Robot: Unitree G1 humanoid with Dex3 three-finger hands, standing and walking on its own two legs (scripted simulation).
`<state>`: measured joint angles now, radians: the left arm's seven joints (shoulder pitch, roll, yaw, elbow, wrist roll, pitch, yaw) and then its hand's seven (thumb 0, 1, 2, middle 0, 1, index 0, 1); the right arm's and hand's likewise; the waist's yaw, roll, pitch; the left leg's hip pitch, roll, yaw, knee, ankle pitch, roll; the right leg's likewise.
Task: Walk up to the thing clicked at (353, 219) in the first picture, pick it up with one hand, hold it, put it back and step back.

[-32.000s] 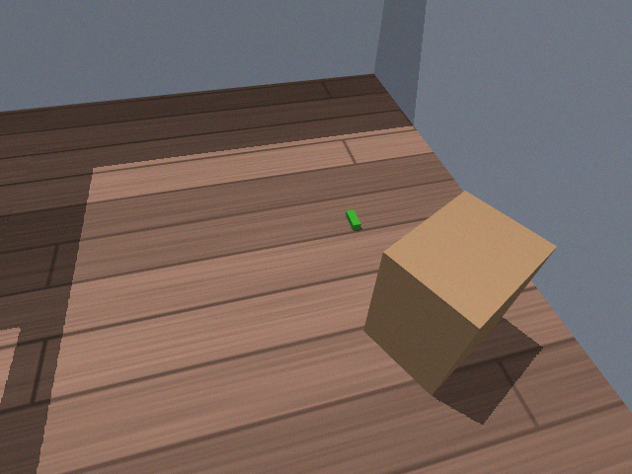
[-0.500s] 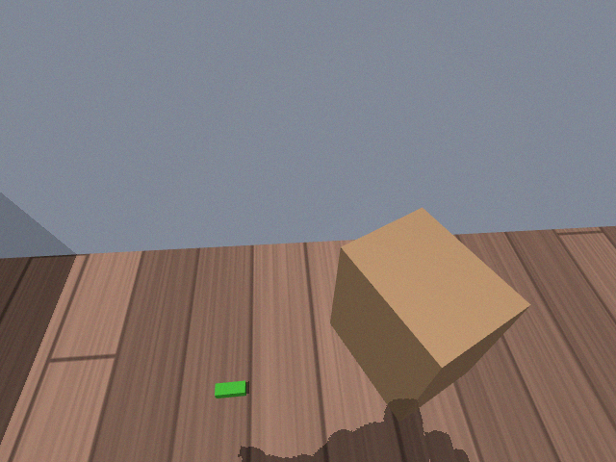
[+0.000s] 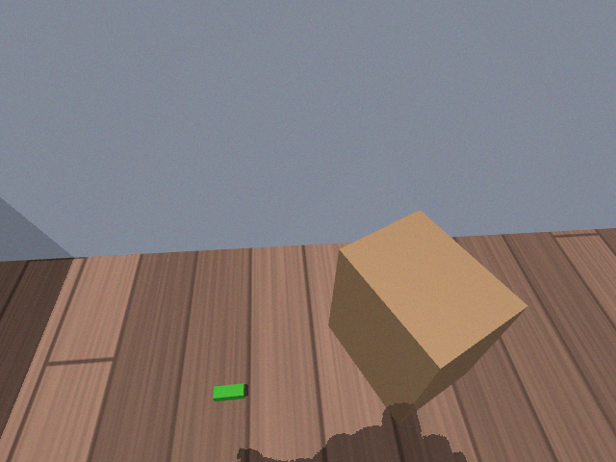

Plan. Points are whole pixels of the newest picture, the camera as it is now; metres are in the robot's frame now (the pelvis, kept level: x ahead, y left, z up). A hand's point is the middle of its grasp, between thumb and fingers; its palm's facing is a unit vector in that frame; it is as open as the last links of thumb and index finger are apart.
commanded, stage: stand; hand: left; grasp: from above
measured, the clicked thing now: (229, 392) +0.45 +0.24 -0.77
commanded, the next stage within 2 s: rise first in 0.64 s
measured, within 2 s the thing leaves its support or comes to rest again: neither
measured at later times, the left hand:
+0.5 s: hand out of the picture +0.06 +0.26 -0.16, palm faces -0.02 -0.94 -0.35, open 7.4 cm
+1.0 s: hand (138, 456) +0.17 +0.25 -0.17, palm faces -0.01 -0.94 -0.34, open 9.2 cm
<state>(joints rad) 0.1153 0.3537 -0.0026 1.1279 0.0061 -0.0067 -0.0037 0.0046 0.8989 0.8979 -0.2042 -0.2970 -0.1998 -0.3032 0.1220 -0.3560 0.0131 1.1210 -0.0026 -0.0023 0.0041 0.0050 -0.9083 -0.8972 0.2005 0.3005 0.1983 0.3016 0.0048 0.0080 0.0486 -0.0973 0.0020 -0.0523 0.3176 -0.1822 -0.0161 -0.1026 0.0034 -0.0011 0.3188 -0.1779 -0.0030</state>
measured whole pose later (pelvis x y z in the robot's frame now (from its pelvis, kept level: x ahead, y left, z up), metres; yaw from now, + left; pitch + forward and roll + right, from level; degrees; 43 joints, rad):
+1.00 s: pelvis -0.01 +0.00 -0.03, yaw -1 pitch +7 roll +0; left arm -0.05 0.34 0.14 1.01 0.09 0.01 -0.03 0.01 0.43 0.88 -0.20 -0.67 -0.20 -0.67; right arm 0.19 -0.25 -0.02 0.80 0.03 -0.04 -0.03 0.01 -0.92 -0.90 0.20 0.30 0.20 0.30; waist -0.02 -0.01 -0.01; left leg -0.45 0.00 -0.04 0.64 -0.32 -0.02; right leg -0.46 0.01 0.01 0.64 -0.31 -0.01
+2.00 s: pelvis -0.04 +0.01 -0.19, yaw -1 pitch +27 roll -2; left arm 0.08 0.41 0.11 0.55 0.46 0.10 0.06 0.00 -0.49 0.87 -0.22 -0.94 -0.21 -0.95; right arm 0.13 -0.27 -0.02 0.54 0.01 -0.20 0.00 0.01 -0.97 -0.91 0.20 0.30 0.20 0.30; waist -0.03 0.01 -0.18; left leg -1.40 -0.03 -0.06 1.57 -0.65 -0.01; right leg -1.39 0.00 -0.01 1.53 -0.63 0.01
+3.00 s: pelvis -0.09 +0.03 -0.43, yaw -6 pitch +35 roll -8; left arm -0.87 0.72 0.13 1.42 1.28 -0.24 0.43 0.00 -0.18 0.73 -0.40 -0.64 -0.39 -0.66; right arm 0.13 -0.27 0.01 0.76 -0.12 -0.05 0.13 0.00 -0.90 -0.89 0.20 0.30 0.20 0.30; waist -0.19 -0.01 -0.10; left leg -2.26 -0.05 -0.10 2.34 -0.70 0.01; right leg -2.20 0.01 -0.05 2.24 -0.67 0.04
